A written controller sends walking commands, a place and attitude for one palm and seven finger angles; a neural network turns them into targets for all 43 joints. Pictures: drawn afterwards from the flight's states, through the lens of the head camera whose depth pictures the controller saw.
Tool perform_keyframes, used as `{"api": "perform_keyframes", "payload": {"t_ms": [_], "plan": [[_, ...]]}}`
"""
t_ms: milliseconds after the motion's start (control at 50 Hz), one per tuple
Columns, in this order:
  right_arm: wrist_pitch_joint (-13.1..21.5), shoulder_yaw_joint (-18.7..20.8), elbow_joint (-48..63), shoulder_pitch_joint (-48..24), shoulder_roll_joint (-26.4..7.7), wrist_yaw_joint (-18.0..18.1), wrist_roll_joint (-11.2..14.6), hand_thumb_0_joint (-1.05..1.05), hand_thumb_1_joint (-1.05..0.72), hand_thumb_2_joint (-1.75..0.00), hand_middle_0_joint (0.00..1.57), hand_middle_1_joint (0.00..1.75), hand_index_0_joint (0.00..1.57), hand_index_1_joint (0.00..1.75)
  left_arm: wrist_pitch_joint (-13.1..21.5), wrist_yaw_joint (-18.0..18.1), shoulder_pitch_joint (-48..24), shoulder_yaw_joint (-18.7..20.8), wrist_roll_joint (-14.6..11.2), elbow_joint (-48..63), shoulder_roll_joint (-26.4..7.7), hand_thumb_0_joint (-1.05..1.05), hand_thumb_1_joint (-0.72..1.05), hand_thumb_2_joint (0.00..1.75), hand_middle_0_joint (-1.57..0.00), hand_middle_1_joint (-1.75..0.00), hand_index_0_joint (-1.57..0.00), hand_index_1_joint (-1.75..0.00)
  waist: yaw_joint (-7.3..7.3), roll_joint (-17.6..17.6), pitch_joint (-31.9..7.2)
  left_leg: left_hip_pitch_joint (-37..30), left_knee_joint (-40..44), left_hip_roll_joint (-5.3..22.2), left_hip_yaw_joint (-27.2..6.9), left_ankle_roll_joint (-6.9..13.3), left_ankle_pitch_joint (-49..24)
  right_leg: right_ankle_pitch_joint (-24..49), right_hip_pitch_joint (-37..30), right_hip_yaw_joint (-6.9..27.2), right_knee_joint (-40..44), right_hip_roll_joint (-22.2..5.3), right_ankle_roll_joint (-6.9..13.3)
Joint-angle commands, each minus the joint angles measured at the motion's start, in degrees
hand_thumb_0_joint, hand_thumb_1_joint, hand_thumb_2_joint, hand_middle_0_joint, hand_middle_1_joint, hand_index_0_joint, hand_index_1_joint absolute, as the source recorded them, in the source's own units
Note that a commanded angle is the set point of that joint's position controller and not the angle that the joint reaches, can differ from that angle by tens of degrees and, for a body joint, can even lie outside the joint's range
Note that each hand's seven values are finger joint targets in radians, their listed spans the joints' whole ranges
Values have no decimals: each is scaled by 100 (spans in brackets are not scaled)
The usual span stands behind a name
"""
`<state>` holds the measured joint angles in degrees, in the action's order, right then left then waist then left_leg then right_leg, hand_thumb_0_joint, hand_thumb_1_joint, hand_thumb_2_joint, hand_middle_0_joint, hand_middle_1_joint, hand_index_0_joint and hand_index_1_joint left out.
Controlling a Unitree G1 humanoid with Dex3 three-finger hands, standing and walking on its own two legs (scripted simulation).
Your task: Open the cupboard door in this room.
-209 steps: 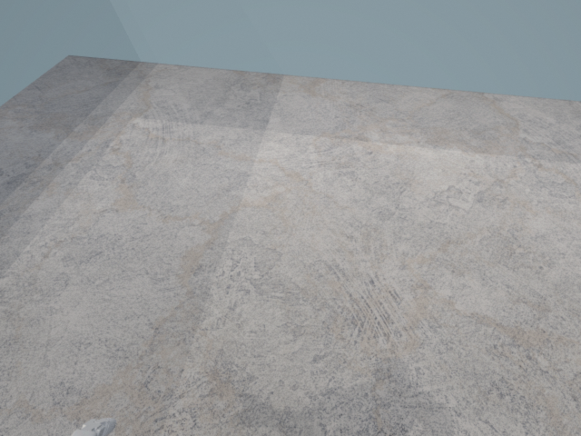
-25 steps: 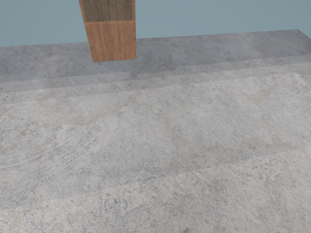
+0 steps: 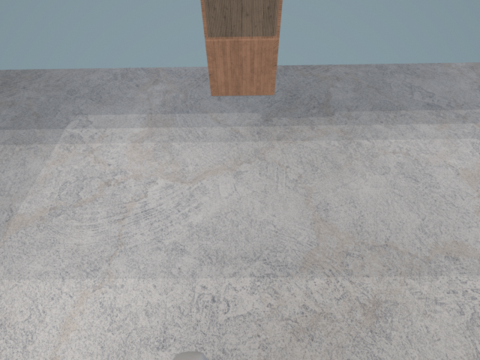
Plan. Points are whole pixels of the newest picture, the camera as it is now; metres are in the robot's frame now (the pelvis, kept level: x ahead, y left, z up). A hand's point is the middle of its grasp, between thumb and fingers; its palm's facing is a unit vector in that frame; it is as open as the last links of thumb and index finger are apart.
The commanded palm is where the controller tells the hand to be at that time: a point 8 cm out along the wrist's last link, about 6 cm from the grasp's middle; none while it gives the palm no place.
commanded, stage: turn or walk to find it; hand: left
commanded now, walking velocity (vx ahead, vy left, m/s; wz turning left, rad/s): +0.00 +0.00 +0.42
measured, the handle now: out of the picture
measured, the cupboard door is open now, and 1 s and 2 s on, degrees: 0 0 0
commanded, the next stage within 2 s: stand and wait in 0.04 s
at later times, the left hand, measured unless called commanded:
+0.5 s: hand out of the picture +0.00 +0.22 -0.17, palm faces +0.09 -0.97 -0.24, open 7.4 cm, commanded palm none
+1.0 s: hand out of the picture -0.03 +0.19 -0.19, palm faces +0.15 -0.97 -0.18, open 7.4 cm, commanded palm none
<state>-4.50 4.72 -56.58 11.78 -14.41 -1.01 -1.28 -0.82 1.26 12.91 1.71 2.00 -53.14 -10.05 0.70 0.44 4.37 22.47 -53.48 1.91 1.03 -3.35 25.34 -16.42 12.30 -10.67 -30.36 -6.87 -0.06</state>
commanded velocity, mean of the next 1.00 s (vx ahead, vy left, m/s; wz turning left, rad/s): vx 0.00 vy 0.00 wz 0.09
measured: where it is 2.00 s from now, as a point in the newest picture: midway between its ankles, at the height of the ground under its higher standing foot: outside the picture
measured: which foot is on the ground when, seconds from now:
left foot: up 0.00-0.08, down 0.10-1.00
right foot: down 0.00-0.12, up 0.14-0.46, down 0.48-1.00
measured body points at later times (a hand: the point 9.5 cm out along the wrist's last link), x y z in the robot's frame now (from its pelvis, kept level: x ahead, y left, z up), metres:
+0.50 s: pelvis -0.01 +0.03 +0.00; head -0.01 +0.02 +0.45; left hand +0.00 +0.27 -0.15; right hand +0.07 -0.20 -0.16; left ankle -0.01 +0.14 -0.74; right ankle +0.00 -0.10 -0.74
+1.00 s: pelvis -0.02 +0.02 -0.01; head -0.01 +0.03 +0.44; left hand -0.04 +0.25 -0.17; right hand -0.04 -0.21 -0.16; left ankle -0.02 +0.14 -0.74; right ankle +0.00 -0.10 -0.74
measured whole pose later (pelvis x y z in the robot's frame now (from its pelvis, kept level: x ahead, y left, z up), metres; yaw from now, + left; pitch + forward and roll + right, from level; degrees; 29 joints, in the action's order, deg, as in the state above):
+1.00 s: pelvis -0.02 +0.02 -0.01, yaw +7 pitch -1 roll +0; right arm -1.4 1.8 -65.0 19.6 -7.9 1.2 -1.3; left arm -2.1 2.0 14.4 1.8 0.8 -62.8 -8.9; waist 0.9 -1.2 2.4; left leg 15.4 -31.8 0.2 0.9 0.4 15.1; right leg -16.7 13.7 -7.1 -32.0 -3.6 -0.2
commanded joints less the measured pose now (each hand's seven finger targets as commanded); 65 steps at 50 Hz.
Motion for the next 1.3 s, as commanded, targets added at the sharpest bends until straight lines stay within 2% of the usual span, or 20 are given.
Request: {"api": "perform_keyframes", "payload": {"t_ms": [0, 40, 60, 80, 100, 140, 220, 360, 400, 420, 460, 500, 560, 640, 860, 920, 960, 1000, 1100, 1280], "plan": [[229, -41, 537, -377, -201, 11, 88, 0, -90, -90, 20, 30, 20, 30, 80, 64, 378, 405, -14, 163, -1455, 0, 90, 90, -20, -30, -20, -30, -313, -1233, -611, -121, 1267, -99, 380, 42, 47, 2850, -760, 908, 559, -1368, 749], [278, -53, 418, 12, -250, 33, 69, 0, -90, -90, 20, 30, 20, 30, 39, 55, 218, 400, -55, 140, -1426, 0, 90, 90, -20, -30, -20, -30, -83, -1096, -685, -914, 2355, -122, 474, 110, -863, 2419, -325, 577, 143, -1196, 402], [338, -25, 352, 249, -453, 32, 55, 0, -90, -90, 20, 30, 20, 30, -1, 39, 215, 361, -110, 156, -1287, 0, 90, 90, -20, -30, -20, -30, 58, -549, -805, -1622, 3030, 120, 219, 213, -1595, 1822, 202, 350, -428, -971, 111], [398, 81, 369, 360, -989, 55, 1, 0, -90, -90, 20, 30, 20, 30, -44, 10, 359, 303, -145, 275, -910, 0, 90, 90, -20, -30, -20, -30, 76, 1080, -888, -2266, 3341, 1399, -1428, 714, -2840, -177, 1419, 45, -1427, -271, -292], [364, 115, 363, 528, -1258, 79, 22, 0, -90, -90, 20, 30, 20, 30, -68, 12, 130, 178, -103, 408, -705, 0, 90, 90, -20, -30, -20, -30, 182, 1516, -797, -1943, 3555, 2107, -1847, 1212, -3631, -1912, 1633, 339, -2281, -27, -353], [407, 26, 241, 310, -952, 233, 2, 0, -90, -90, 20, 30, 20, 30, -156, 43, -197, 208, -106, 209, -776, 0, 90, 90, -20, -30, -20, -30, 162, 1285, -521, -1419, 3679, 1735, -1584, 1213, -3309, -1473, 1643, 1005, -3007, 3, -305], [509, -128, 225, -74, -566, 284, 48, 0, -90, -90, 20, 30, 20, 30, -100, -37, 232, 146, -116, -258, -653, 0, 90, 90, -20, -30, -20, -30, -83, 724, -591, -1728, 3511, 1203, -694, 1182, -4181, -764, 1358, 924, -2760, 73, -353], [475, -111, -100, 134, -463, 286, 24, 0, -90, -90, 20, 30, 20, 30, -67, 15, 193, 6, -129, -424, -416, 0, 90, 90, -20, -30, -20, -30, 11, 656, -468, -1701, 3522, 1204, -787, 1212, -3691, -761, 563, 766, -796, 226, -318], [482, -117, -165, 66, -410, 276, 57, 0, -90, -90, 20, 30, 20, 30, -20, 35, 506, -8, -125, -589, -439, 0, 90, 90, -20, -30, -20, -30, -131, 643, -487, -1484, 3349, 1050, -706, 1043, -3345, -58, 36, 720, 112, 255, -301], [490, -144, -190, 30, -327, 269, 79, 0, -90, -90, 20, 30, 20, 30, 32, 52, 714, -13, -116, -684, -465, 0, 90, 90, -20, -30, -20, -30, -240, 400, -531, -1269, 3119, 881, -590, 846, -2880, 560, -387, 771, 833, 184, -285], [490, -231, -205, 126, 42, 217, 137, 0, -90, -90, 20, 30, 20, 30, 135, 89, 557, -30, -95, -720, -773, 0, 90, 90, -20, -30, -20, -30, -65, -513, -301, -883, 2935, 296, -173, 405, -1533, 1185, -387, 1608, 1159, -566, 53], [383, -236, -317, 230, 60, 203, 65, 0, -90, -90, 20, 30, 20, 30, 156, 69, 276, 1, -107, -699, -855, 0, 90, 90, -20, -30, -20, -30, 19, -1350, -18, -1217, 2861, 84, 20, 287, -1011, 355, 444, 1803, 1437, -642, 312], [402, -300, -572, 521, 109, 211, 42, 0, -90, -90, 20, 30, 20, 30, 115, 71, 187, -37, -135, -723, -661, 0, 90, 90, -20, -30, -20, -30, 50, -642, 262, -1396, 3159, 235, -90, 354, -1382, -442, 770, 1561, 1461, -299, 212], [460, -345, -717, 604, 95, 233, 55, 0, -90, -90, 20, 30, 20, 30, 99, 77, 398, -53, -169, -859, -583, 0, 90, 90, -20, -30, -20, -30, -87, -156, 153, -1090, 3387, 322, -192, 391, -1423, -122, 243, 1347, 1293, -131, 101], [311, -203, -589, 993, 221, 201, 19, 0, -90, -90, 20, 30, 20, 30, 33, 115, 162, 190, -118, -565, -743, 0, 90, 90, -20, -30, -20, -30, 0, -650, -163, -741, 2068, 125, -49, 307, -1063, -643, 519, 1447, 1321, -865, 523], [379, -236, -631, 1106, 230, 213, 18, 0, -90, -90, 20, 30, 20, 30, 4, 103, 54, 134, -136, -588, -527, 0, 90, 90, -20, -30, -20, -30, 47, 140, 70, -635, 2887, 365, -612, 443, -1350, -670, 676, 919, 674, -236, 189], [461, -238, -591, 887, 7, 259, 25, 0, -90, -90, 20, 30, 20, 30, -12, 85, 327, 67, -158, -679, -283, 0, 90, 90, -20, -30, -20, -30, -133, 923, 4, -316, 3725, 826, -1350, 705, -1125, -157, 206, 546, 86, 210, -63], [518, -227, -549, 746, -94, 302, 61, 0, -90, -90, 20, 30, 20, 30, 10, 78, 499, 19, -139, -797, -236, 0, 90, 90, -20, -30, -20, -30, -231, 753, -143, -294, 3824, 907, -1472, 843, -1478, 101, -171, 605, 69, 253, -80], [545, -262, -585, 727, 103, 284, 78, 0, -90, -90, 20, 30, 20, 30, 105, 87, 669, -26, -134, -972, -298, 0, 90, 90, -20, -30, -20, -30, -158, 68, -254, -686, 3304, 457, -681, 533, -1884, 660, -273, 873, 786, -54, 12], [541, -339, -669, 668, 65, 272, 77, 0, -90, -90, 20, 30, 20, 30, 141, 77, 642, -73, -136, -1039, -343, 0, 90, 90, -20, -30, -20, -30, -77, -131, -25, -1033, 3425, 384, -461, 454, -1785, 406, -1, 998, 1100, -91, 18]]}}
